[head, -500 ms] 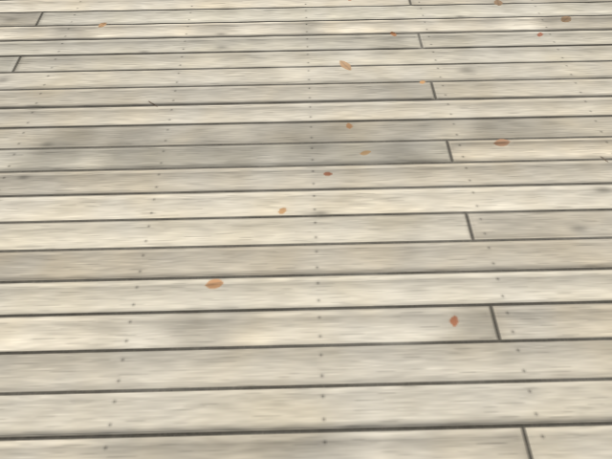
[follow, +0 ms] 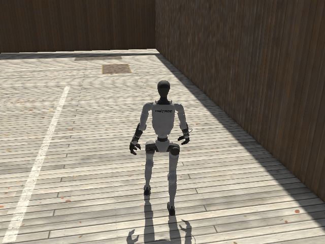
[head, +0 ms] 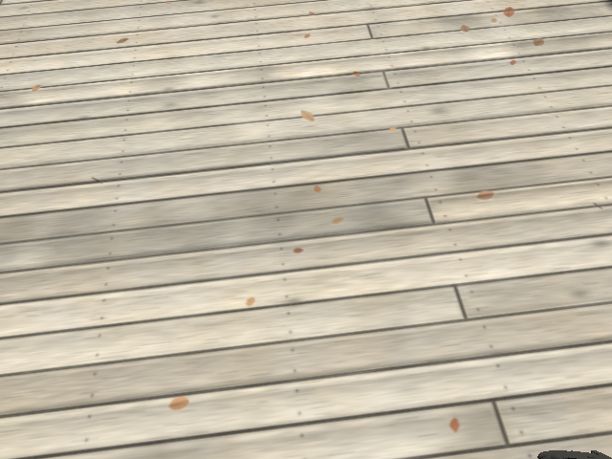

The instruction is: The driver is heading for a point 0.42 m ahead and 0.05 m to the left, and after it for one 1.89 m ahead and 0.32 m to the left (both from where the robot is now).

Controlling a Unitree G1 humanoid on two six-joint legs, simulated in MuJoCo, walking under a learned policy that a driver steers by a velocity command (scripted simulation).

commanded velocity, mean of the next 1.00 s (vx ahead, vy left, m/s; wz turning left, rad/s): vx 0.25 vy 0.00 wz -0.05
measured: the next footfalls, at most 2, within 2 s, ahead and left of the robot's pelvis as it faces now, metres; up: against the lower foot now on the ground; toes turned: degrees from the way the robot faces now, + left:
left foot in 0.10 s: +0.25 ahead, +0.14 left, +0.00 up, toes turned -1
right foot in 0.56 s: +0.48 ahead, -0.08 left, +0.00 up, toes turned -1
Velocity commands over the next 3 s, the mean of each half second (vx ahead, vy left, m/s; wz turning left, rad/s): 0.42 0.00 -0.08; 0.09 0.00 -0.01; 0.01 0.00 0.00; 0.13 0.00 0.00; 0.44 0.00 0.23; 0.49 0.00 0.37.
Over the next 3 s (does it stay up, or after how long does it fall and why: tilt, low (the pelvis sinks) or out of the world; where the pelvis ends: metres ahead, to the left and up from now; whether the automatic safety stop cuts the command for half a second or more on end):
stays up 1.02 0.08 -0.01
